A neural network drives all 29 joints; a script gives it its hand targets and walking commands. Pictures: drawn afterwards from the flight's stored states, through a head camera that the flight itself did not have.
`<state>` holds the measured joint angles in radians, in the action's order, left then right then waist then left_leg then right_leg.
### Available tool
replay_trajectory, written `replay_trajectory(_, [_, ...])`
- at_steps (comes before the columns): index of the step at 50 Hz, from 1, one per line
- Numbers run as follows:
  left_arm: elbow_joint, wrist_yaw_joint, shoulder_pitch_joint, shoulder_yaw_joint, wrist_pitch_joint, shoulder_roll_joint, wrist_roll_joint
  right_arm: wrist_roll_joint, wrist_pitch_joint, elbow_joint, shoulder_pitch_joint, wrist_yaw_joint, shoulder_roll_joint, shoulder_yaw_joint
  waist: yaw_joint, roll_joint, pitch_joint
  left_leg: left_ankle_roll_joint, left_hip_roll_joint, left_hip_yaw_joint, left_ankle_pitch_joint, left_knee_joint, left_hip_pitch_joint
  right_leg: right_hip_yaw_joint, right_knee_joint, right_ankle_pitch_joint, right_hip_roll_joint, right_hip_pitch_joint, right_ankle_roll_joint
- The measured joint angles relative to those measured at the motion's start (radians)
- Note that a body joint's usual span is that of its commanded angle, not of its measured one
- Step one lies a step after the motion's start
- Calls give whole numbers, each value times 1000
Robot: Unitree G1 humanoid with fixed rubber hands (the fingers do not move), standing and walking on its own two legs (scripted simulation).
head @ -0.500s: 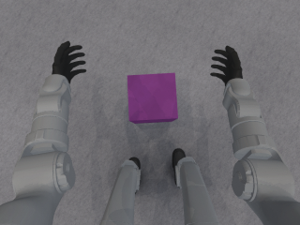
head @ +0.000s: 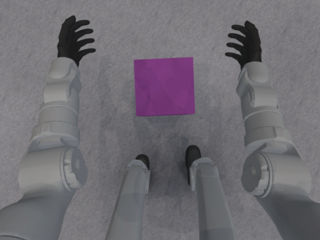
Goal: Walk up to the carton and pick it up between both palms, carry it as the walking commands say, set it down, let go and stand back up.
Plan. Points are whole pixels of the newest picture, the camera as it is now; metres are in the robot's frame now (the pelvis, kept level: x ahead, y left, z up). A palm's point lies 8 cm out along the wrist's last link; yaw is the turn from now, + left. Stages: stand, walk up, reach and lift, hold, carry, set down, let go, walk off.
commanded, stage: reach and lift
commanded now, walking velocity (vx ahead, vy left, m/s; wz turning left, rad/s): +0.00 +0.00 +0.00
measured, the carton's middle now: (164, 91) +0.47 +0.01 -0.51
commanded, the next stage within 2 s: none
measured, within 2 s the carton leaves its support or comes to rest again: neither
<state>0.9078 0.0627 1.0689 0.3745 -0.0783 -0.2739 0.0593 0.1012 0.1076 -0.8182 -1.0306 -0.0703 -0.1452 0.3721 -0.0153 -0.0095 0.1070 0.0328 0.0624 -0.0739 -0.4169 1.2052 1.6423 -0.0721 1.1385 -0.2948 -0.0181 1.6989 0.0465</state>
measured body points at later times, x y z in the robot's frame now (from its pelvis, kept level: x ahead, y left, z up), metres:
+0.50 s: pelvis -0.03 +0.00 -0.15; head +0.31 +0.00 +0.14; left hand +0.51 +0.21 -0.28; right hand +0.51 -0.18 -0.29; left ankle +0.04 +0.13 -0.60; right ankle +0.09 -0.14 -0.60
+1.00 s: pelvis -0.05 +0.00 -0.24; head +0.33 +0.01 +0.00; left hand +0.50 +0.21 -0.43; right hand +0.50 -0.17 -0.43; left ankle +0.04 +0.13 -0.60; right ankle +0.09 -0.14 -0.60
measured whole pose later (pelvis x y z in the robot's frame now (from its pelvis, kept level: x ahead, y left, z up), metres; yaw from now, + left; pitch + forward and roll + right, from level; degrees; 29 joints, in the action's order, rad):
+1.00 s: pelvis -0.05 +0.00 -0.24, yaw +0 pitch +42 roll -1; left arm 1.09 -0.07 1.40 0.11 -0.05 -0.38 -0.18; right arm -0.16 0.04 -1.09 -1.38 -0.12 -0.32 0.18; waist -0.01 -0.01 -0.28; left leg 0.07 0.12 -0.06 -0.65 2.17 2.24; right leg -0.07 2.07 -0.49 -0.05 2.31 0.08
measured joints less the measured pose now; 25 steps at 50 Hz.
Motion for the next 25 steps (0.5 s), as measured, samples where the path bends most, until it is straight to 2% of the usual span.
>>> replay_trajectory(7, [18, -38, 37, -36, -2, -3, -31, -27, -5, -47, -53, -18, -23, -15, 2, 0, 3, 5, 9, 3, -74, 210, 156, 1, 208, -68, -6, 160, 6])
replay_trajectory(14, [-12, -76, 62, -102, -22, -31, -99, -93, 11, -32, -88, -44, -56, -68, 1, -3, -39, 12, 12, 5, -137, 412, 289, 3, 403, -119, -18, 298, 9])
replay_trajectory(25, [39, -99, 153, -162, -35, -78, -171, -165, 24, -93, -181, -60, -108, -123, 3, -7, -113, 23, 22, 6, -184, 629, 430, 5, 615, -153, -28, 447, 13])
